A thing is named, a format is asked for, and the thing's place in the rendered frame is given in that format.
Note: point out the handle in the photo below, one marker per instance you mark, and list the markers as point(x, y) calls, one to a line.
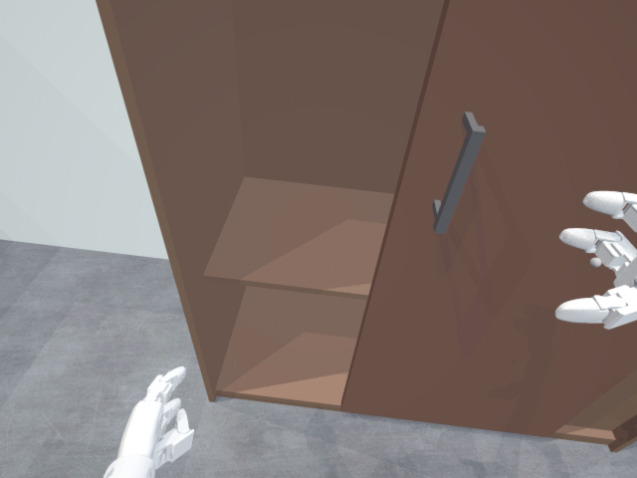
point(443, 212)

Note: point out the robot right hand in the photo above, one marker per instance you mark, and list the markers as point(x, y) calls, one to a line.
point(617, 306)

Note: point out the wardrobe door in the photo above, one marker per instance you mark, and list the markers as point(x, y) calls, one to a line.
point(460, 328)
point(613, 408)

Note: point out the robot left hand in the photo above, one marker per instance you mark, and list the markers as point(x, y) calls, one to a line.
point(148, 421)

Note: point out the robot left forearm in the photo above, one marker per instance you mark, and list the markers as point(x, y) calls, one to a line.
point(131, 466)

